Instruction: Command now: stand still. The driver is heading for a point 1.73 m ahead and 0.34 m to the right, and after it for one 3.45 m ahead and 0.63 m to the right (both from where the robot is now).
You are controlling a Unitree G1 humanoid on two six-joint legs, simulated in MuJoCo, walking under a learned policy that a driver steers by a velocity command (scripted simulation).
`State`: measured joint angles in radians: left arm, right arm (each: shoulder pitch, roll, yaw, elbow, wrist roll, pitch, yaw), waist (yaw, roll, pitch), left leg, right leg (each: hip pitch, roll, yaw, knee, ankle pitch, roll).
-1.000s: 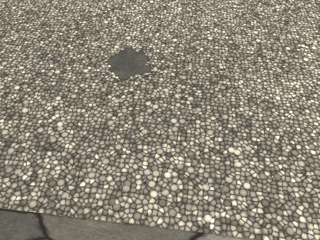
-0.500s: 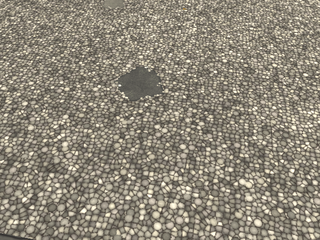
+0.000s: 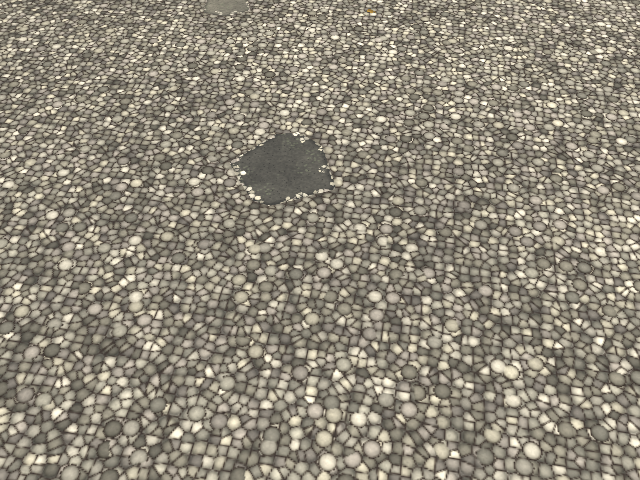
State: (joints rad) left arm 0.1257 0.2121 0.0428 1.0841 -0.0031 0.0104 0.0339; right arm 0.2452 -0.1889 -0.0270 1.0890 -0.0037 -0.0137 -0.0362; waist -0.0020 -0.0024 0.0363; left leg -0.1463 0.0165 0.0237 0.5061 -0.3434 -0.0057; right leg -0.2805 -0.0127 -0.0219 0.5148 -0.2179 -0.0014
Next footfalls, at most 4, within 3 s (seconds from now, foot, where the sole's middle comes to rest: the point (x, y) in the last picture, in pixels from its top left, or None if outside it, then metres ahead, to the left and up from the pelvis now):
1.84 left None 0.48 0.11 -0.77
2.42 right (390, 356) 0.79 -0.13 -0.77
2.86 left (335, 275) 1.03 -0.01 -0.77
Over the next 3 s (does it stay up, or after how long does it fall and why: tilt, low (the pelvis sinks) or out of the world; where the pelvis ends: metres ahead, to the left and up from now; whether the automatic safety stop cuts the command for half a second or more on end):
stays up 0.87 -0.05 0.00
